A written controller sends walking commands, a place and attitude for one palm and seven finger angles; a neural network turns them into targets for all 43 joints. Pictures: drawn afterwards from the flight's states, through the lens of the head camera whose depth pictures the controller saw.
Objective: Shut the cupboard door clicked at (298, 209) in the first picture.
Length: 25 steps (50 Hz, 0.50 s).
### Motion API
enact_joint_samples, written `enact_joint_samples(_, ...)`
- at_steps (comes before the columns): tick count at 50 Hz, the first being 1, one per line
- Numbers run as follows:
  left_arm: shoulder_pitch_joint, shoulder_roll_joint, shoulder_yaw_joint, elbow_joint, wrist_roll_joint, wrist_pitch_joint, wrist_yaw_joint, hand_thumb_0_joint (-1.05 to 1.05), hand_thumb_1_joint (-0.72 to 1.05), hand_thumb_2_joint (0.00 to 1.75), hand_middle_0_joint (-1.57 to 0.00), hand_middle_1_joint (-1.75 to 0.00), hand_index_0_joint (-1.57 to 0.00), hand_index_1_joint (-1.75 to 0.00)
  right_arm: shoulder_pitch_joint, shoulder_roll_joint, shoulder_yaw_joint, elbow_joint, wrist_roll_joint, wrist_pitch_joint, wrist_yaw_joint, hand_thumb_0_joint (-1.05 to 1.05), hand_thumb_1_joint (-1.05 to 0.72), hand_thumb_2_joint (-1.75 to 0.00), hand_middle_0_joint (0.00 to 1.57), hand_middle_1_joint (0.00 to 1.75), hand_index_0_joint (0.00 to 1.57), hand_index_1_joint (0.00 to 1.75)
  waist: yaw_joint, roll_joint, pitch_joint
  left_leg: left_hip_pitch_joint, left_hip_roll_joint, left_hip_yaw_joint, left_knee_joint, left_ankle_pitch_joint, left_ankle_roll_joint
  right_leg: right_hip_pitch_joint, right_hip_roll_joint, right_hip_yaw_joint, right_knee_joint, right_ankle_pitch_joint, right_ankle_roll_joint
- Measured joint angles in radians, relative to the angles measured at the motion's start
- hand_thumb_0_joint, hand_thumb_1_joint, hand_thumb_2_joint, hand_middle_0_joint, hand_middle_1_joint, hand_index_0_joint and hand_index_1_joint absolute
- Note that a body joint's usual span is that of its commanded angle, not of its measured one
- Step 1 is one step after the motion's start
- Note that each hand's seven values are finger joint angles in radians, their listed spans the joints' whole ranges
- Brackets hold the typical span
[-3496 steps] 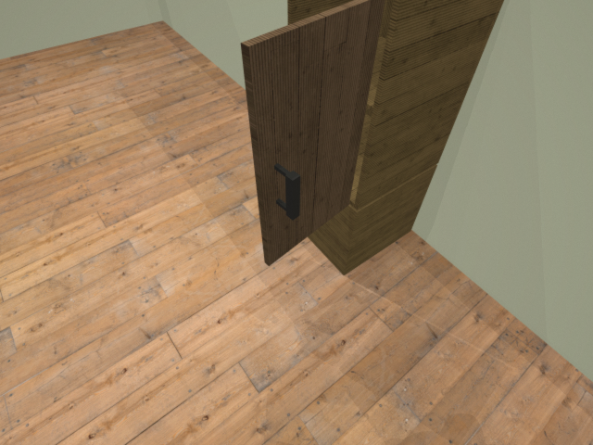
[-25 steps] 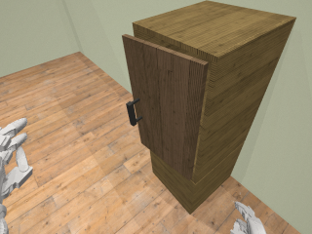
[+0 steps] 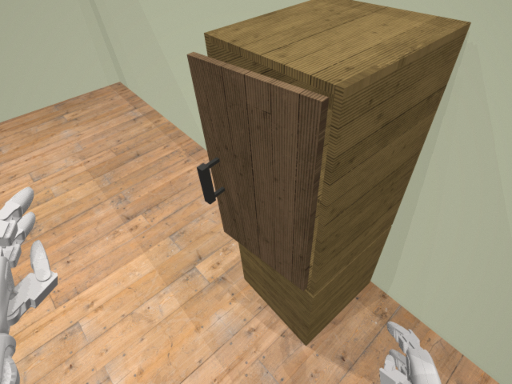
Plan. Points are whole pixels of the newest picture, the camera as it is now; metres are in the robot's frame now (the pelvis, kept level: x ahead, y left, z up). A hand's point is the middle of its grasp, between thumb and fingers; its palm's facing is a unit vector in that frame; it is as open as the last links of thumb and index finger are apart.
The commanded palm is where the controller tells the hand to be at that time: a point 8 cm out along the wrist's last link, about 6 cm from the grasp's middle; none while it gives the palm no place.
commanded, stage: step back with the hand held close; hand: left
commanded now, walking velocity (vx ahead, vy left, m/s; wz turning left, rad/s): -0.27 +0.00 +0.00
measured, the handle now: (212, 180) +0.62 +0.20 -0.07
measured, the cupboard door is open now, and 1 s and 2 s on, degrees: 7 7 7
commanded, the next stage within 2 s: stop stepping back and stand still in 1.08 s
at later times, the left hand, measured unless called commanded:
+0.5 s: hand out of the picture +0.14 +0.30 +0.16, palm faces +0.40 -0.77 -0.50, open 7.4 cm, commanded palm +0.08 +0.34 +0.17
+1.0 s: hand out of the picture +0.03 +0.31 +0.18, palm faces +0.50 -0.73 -0.47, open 7.4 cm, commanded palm -0.06 +0.35 +0.17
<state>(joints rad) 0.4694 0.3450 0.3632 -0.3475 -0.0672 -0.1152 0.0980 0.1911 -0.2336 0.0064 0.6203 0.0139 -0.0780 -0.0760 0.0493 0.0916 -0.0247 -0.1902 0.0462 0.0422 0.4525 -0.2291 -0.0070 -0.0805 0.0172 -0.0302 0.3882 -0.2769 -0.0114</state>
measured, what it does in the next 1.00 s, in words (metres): walks backwards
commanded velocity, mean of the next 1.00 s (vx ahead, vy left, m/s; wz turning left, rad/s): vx -0.31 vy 0.00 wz -0.02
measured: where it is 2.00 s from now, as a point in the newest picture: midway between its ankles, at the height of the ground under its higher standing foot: outside the picture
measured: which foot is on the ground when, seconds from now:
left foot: down 0.00-1.00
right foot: down 0.00-0.88, up 0.90-1.00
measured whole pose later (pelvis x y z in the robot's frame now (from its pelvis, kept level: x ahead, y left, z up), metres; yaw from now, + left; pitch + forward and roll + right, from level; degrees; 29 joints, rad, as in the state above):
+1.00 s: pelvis -0.17 +0.03 -0.02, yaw +6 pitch +0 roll -5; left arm 0.48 0.49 0.48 -0.51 -0.05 -0.27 0.16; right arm 0.22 -0.19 -0.03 0.60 0.00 -0.10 -0.08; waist -0.05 0.04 0.02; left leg -0.55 0.07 0.06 0.54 -0.08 0.06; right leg -0.35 0.08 -0.02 0.73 -0.42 0.00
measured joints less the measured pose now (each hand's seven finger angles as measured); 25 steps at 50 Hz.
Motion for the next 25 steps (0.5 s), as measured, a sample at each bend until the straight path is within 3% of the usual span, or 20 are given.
enact_joint_samples(5,0.027,0.018,0.009,-0.011,0.005,-0.028,0.006,0.02,0.89,0.90,-0.21,-0.30,-0.21,-0.30,-0.016,-0.013,-0.019,-0.009,0.002,0.048,-0.004,0.01,-0.90,-0.90,0.21,0.30,0.21,0.30,-0.020,-0.001,-0.004,-0.053,-0.007,0.010,0.021,-0.003,0.008,-0.057,-0.009,0.010,0.022,0.002,0.013)
enact_joint_samples(14,0.071,0.080,0.030,-0.077,-0.003,-0.019,0.020,0.02,0.89,0.89,-0.21,-0.30,-0.21,-0.30,-0.016,-0.013,-0.031,-0.067,0.009,0.112,-0.021,0.01,-0.91,-0.90,0.21,0.30,0.20,0.30,-0.046,-0.030,0.013,-0.090,-0.032,0.045,0.013,0.026,0.037,-0.123,-0.037,0.042,0.056,0.020,0.041)
enact_joint_samples(19,0.086,0.099,0.047,-0.100,-0.003,-0.030,0.030,0.02,0.89,0.89,-0.21,-0.30,-0.21,-0.30,-0.006,-0.002,-0.023,-0.084,0.012,0.114,-0.020,0.01,-0.91,-0.90,0.21,0.30,0.21,0.30,-0.054,-0.045,0.014,-0.121,-0.035,0.049,0.027,0.044,0.049,-0.156,-0.041,0.046,0.075,0.037,0.050)
enact_joint_samples(25,0.085,0.082,0.056,-0.100,0.015,-0.061,0.040,0.01,0.89,0.89,-0.21,-0.30,-0.21,-0.30,0.015,0.003,-0.013,-0.082,0.012,0.087,-0.020,0.01,-0.90,-0.89,0.21,0.30,0.21,0.30,-0.053,-0.049,0.018,-0.176,-0.032,0.033,0.076,0.057,0.062,-0.197,-0.039,0.030,0.109,0.054,0.055)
